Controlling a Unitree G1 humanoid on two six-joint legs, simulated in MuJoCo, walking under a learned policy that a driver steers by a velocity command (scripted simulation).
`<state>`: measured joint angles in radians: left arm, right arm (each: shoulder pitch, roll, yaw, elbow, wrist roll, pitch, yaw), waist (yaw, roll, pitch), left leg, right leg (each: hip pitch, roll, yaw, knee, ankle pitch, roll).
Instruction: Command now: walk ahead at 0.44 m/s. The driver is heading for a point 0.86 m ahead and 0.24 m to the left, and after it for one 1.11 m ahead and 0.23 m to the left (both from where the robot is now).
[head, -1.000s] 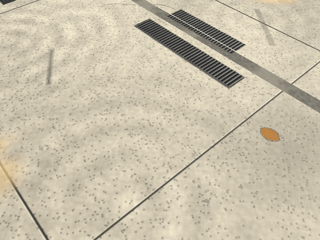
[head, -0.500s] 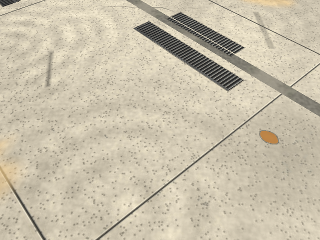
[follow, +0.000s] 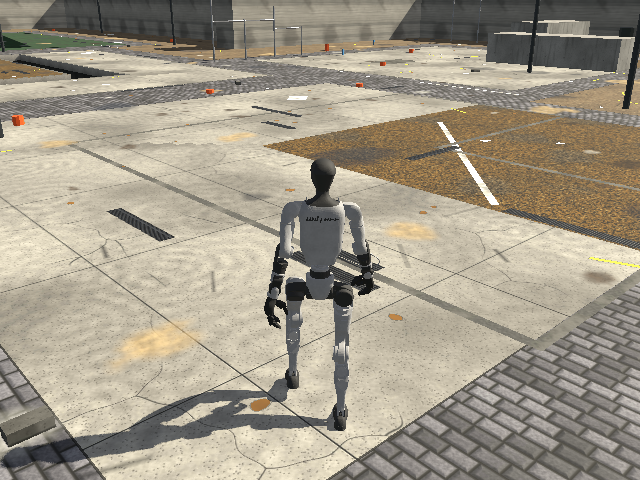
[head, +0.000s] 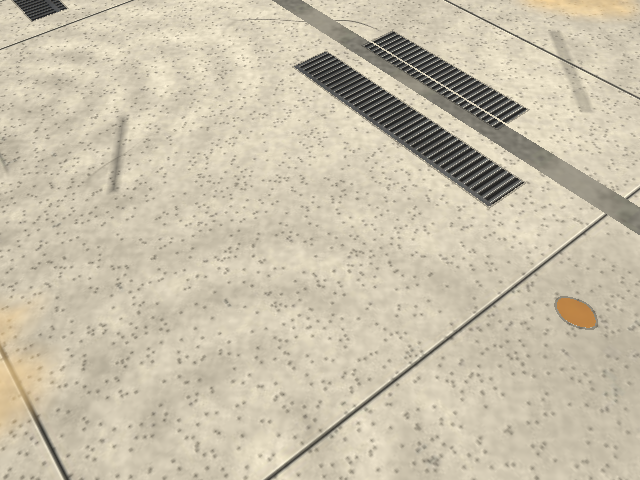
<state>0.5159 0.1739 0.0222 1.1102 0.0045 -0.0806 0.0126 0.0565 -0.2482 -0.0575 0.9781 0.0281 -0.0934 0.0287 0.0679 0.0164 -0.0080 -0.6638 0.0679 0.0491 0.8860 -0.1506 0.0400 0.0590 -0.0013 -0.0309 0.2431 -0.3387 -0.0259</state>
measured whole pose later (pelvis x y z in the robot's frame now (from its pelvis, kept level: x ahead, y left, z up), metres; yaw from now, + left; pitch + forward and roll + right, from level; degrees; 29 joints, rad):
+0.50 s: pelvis +0.29 +0.05 +0.01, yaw +0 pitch +1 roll +2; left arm 0.10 0.26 0.08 0.90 -0.01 -0.09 0.02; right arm 0.35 -0.23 -0.05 1.06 0.00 -0.09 0.01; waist -0.06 -0.03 -0.01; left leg -0.07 -0.08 0.07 0.22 -0.18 0.07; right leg -0.71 -0.16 0.04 0.85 -0.02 -0.01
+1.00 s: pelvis +0.58 -0.01 +0.01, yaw +11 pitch +1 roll -2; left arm 0.29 0.23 0.08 0.98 0.02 -0.11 0.00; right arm 0.18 -0.28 -0.09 0.91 0.03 -0.03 -0.01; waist 0.04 0.04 0.01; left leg -0.69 0.12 -0.06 1.02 -0.14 0.04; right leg -0.10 0.01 -0.20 0.28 -0.19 -0.04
